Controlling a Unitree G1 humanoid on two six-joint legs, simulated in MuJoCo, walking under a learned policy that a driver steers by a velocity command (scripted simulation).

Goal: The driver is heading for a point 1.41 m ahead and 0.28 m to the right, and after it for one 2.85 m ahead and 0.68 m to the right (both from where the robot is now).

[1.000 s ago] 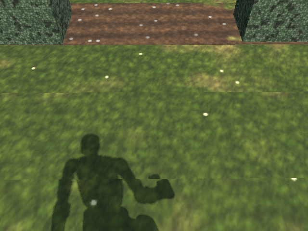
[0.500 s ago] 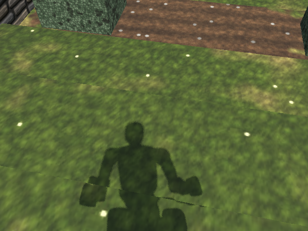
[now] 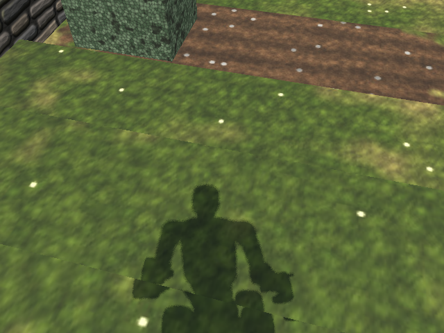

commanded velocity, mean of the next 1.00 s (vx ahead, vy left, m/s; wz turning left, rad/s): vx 0.35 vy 0.00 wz -0.24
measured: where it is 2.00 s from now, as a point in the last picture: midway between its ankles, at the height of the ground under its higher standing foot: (278, 223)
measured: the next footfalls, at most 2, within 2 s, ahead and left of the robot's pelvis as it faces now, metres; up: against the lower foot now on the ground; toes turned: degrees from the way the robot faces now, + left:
left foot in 0.46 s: +0.18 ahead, +0.18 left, +0.00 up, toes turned +0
right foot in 0.96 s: +0.45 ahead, -0.10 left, +0.00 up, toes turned -17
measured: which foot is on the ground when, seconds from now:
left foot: down 0.00-0.12, up 0.14-0.44, down 0.46-1.00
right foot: down 0.00-0.46, up 0.48-0.94, down 0.96-1.00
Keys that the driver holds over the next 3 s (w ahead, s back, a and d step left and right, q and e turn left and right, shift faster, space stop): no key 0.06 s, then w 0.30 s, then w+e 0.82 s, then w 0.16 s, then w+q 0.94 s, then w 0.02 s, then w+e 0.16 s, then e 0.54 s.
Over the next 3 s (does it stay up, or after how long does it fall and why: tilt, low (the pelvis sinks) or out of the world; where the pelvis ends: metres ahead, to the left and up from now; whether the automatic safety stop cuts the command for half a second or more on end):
stays up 1.46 -0.23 -0.30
